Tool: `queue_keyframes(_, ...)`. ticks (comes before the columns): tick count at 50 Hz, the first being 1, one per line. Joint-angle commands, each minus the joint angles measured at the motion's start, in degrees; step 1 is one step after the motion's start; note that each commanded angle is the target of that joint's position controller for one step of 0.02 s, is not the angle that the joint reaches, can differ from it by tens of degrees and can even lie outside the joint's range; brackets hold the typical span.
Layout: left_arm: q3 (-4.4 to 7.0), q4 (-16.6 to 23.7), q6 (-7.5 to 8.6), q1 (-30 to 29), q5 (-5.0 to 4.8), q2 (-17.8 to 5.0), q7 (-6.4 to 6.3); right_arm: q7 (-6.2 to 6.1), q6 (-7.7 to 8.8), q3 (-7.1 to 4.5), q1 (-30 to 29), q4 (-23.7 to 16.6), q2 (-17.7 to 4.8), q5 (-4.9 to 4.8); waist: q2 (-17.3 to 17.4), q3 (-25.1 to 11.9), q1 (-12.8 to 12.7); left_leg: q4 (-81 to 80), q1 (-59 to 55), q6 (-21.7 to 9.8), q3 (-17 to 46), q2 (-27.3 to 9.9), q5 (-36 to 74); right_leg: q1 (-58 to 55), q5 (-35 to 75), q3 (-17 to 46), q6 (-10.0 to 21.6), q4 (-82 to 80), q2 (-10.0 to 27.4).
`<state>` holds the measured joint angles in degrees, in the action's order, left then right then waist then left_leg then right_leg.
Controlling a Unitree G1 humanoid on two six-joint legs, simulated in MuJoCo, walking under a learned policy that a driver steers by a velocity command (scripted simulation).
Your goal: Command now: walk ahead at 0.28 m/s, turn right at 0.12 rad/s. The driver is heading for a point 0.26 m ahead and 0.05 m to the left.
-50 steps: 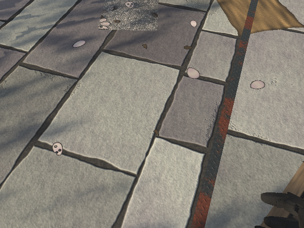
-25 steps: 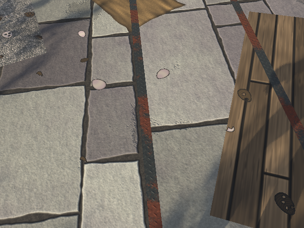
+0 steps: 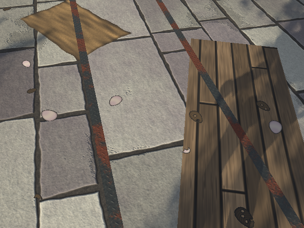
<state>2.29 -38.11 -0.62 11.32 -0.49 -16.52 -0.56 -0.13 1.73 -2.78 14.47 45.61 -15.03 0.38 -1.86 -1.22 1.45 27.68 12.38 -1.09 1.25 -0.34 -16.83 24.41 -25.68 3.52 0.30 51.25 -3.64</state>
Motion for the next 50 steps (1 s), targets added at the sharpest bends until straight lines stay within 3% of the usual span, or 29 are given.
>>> queue_keyframes(1, 2.80, 4.8, 2.47, -4.6, 0.09, -6.7, 0.34, -1.24, 1.51, -2.36, 0.7, -2.4, -9.8, -1.11, 10.7, 5.9, 0.9, -19.3, -9.2, -10.2, 21.6, -15.6, -16.1, 19.0, 4.5, 0.7, -0.9, 5.9, 5.5)
queue_keyframes(4, 1.56, 4.8, 4.03, -6.9, -0.05, -2.6, 1.25, -1.24, 1.49, -2.40, 1.9, -2.1, -9.5, -1.13, 10.6, 3.9, 2.2, -18.9, -7.0, -8.7, 12.0, -11.2, -4.5, 11.1, 10.5, -3.8, -1.6, -4.5, 5.1)
queue_keyframes(6, 1.11, 5.1, 4.48, -8.4, -0.21, -1.6, 1.66, -0.94, 1.29, -2.62, 2.6, -2.0, -10.4, -1.16, 11.4, 3.9, 2.9, -18.0, -4.1, -8.8, 8.8, -10.3, 1.3, 4.5, 10.9, -5.3, -1.7, -12.0, 4.2)
queue_keyframes(8, 1.36, 5.2, 4.50, -7.9, -0.22, -2.7, 1.91, -0.50, 0.76, -2.85, 4.2, -1.3, -11.5, -1.21, 11.0, 3.5, 2.8, -15.4, -3.4, -9.4, 8.7, -11.5, 7.7, 0.0, 11.6, -6.1, -1.6, -16.5, 3.4)
queue_keyframes(10, 2.04, 3.9, 4.35, -3.3, -0.23, -4.1, 1.92, -0.40, 0.18, -2.79, 3.0, -1.3, -11.8, -1.75, 10.4, 1.8, -0.3, -11.8, -1.3, -7.8, 8.9, -11.9, 12.2, -8.7, 18.8, -6.0, -0.3, -23.4, 2.5)
queue_keyframes(11, 2.62, 2.9, 4.04, -0.5, -0.03, -5.2, 1.60, -0.39, 0.11, -2.33, 3.0, -1.2, -10.7, -1.55, 9.4, 0.4, -1.7, -9.0, -0.1, -6.2, 8.2, -10.8, 13.7, -14.0, 20.3, -5.6, 0.5, -25.6, 2.2)
queue_keyframes(12, 3.16, 2.5, 3.79, 2.8, 0.13, -6.7, 0.97, -0.28, 0.35, -1.41, 3.0, -1.1, -8.1, -0.80, 7.3, -2.0, -3.5, -3.1, 1.8, -3.3, 5.3, -8.1, 14.2, -20.7, 23.6, -2.3, 1.8, -27.3, 5.3)
queue_keyframes(13, 3.98, 2.8, 3.40, 7.2, 1.16, -11.8, 0.18, -0.19, 0.80, 0.12, 3.8, -2.5, -3.9, 1.39, -4.5, -7.8, -3.9, 11.9, 8.3, 0.9, 0.5, -2.9, 0.1, -30.2, 39.3, 10.4, 5.1, -26.9, 17.1)
queue_keyframes(14, 4.52, 1.6, 2.75, 9.5, 1.71, -14.0, 0.41, -0.91, 0.95, 0.41, 6.2, -3.2, -3.3, 0.19, -17.1, -10.8, -3.7, 23.5, 17.2, 3.6, -0.5, 0.9, -17.0, -32.4, 36.4, 24.4, 13.6, -31.7, 25.6)
queue_keyframes(15, 3.61, 1.4, 2.85, 8.9, 0.82, -10.5, 0.87, -1.18, 0.48, -1.11, 5.6, -2.2, -8.9, -0.49, -10.5, -7.8, -4.3, 32.1, 19.7, 4.3, 2.1, -1.0, -20.2, -29.2, 32.3, 24.9, 14.9, -33.1, 24.8)
queue_keyframes(16, 2.83, 1.3, 3.19, 6.4, 0.67, -8.7, 1.13, -1.06, 0.02, -1.64, 4.2, -1.9, -9.9, -0.93, -7.7, -4.7, -3.5, 35.3, 21.4, 4.0, 2.6, -2.2, -17.7, -26.1, 32.6, 20.1, 13.7, -33.0, 22.8)
queue_keyframes(18, 1.85, 1.5, 3.58, 0.6, 0.81, -6.0, 1.43, -1.46, -1.12, -1.57, 3.0, -1.0, -8.0, -0.58, -3.7, -1.8, -1.3, 32.4, 19.2, 4.1, 2.6, -4.5, -11.4, -19.9, 36.1, 12.3, 11.6, -34.1, 18.7)
queue_keyframes(20, 1.20, 0.8, 3.88, -2.2, 1.76, -4.0, 1.12, -1.64, -1.62, -1.09, 3.4, -0.2, -5.6, -0.41, -5.0, -1.8, 0.6, 26.3, 11.8, 4.8, 2.0, -4.7, -5.6, -14.4, 42.1, 6.2, 11.2, -34.8, 15.4)
queue_keyframes(22, 1.14, 0.0, 3.76, -3.8, 1.92, -3.9, 0.79, -1.70, -1.74, -0.63, 2.9, -0.1, -4.4, -0.13, -5.6, -2.6, 1.1, 18.2, 6.7, 5.5, 1.0, -4.0, -3.7, -12.7, 44.6, 3.0, 11.6, -34.1, 13.8)
queue_keyframes(24, 1.40, -1.2, 3.24, -3.0, 1.65, -5.1, 0.65, -1.81, -2.05, -0.47, 0.5, -0.6, -4.7, -0.01, -5.6, -3.4, -0.1, 11.9, 4.0, 5.6, 0.2, -3.2, -1.5, -13.4, 43.2, 3.5, 12.3, -33.6, 14.3)
queue_keyframes(27, 1.05, -2.7, 2.52, -4.1, 0.73, -4.8, 0.74, -1.73, -2.55, -0.60, -0.3, -0.4, -5.4, -0.04, -4.1, -2.5, 0.8, 1.4, -2.4, 4.2, -0.5, -2.5, 7.7, -11.1, 31.7, 4.5, 11.0, -32.9, 14.0)
queue_keyframes(28, 0.64, -3.8, 2.56, -3.0, 0.51, -3.8, 0.90, -1.74, -2.55, -0.58, -1.0, -0.7, -5.9, 0.62, -2.5, -1.5, 1.0, -3.6, -5.3, 3.2, 0.5, -3.0, 13.8, -9.4, 24.5, 4.4, 8.7, -33.0, 12.5)
queue_keyframes(29, 0.18, -4.6, 2.81, -1.4, 1.13, -2.6, 1.01, -1.99, -2.49, -0.87, -1.8, -1.3, -7.8, 1.04, -0.2, -1.1, 0.2, -4.7, -8.2, 2.2, 3.7, -5.7, 20.1, -7.7, 16.9, 3.9, 6.0, -32.4, 10.5)
queue_keyframes(30, 0.22, -5.1, 3.06, 1.3, 2.00, -2.7, 1.30, -2.31, -2.52, -1.60, -3.1, -1.8, -11.3, 0.51, 5.2, -0.3, -2.6, -2.5, -8.8, 0.4, 4.6, -7.8, 23.5, -6.3, 11.0, 1.8, 3.8, -31.7, 7.0)
queue_keyframes(31, 0.18, -5.7, 2.93, 2.1, 1.94, -2.6, 1.08, -2.13, -2.57, -1.81, -4.9, -1.1, -10.6, -0.29, 8.7, 0.2, -3.1, -1.4, -5.4, -1.1, 3.9, -6.4, 16.6, -8.3, 10.7, -0.6, 2.3, -31.5, 4.7)
queue_keyframes(32, 0.31, -6.0, 2.72, -0.1, 1.70, -3.8, 0.78, -1.78, -2.37, -1.30, -5.5, -1.2, -7.8, -0.32, 6.9, 1.1, -1.3, -2.0, -3.4, -0.8, 3.6, -5.3, 14.6, -9.9, 12.5, -1.3, 1.6, -30.1, 4.5)
queue_keyframes(34, 0.40, -6.3, 2.08, -1.1, 1.18, -3.6, 0.21, -1.56, -1.70, -0.76, -5.6, -0.4, -6.2, 0.18, 6.7, 0.2, -1.1, -2.0, -3.6, 0.4, 3.1, -4.7, 18.5, -11.6, 19.4, -1.2, 1.9, -28.5, 5.0)
queue_keyframes(40, 0.74, -9.1, 0.94, -0.4, 0.82, -3.8, -0.25, -1.54, -1.08, -0.77, -5.9, 2.6, -6.6, -0.22, 3.9, -1.3, -1.4, -1.0, -4.4, 0.6, 2.3, -4.0, 22.7, -15.7, 28.1, -1.3, 2.0, -27.0, 5.5)
queue_keyframes(50, 0.95, -14.1, 0.20, -0.7, 0.73, -4.2, -0.84, -1.83, -1.49, -0.70, -7.3, 7.4, -6.4, -0.24, 1.7, 0.2, -1.5, -2.3, -4.5, 0.5, 1.4, -3.0, 19.9, -16.7, 26.9, -1.6, 1.4, -27.9, 5.7)
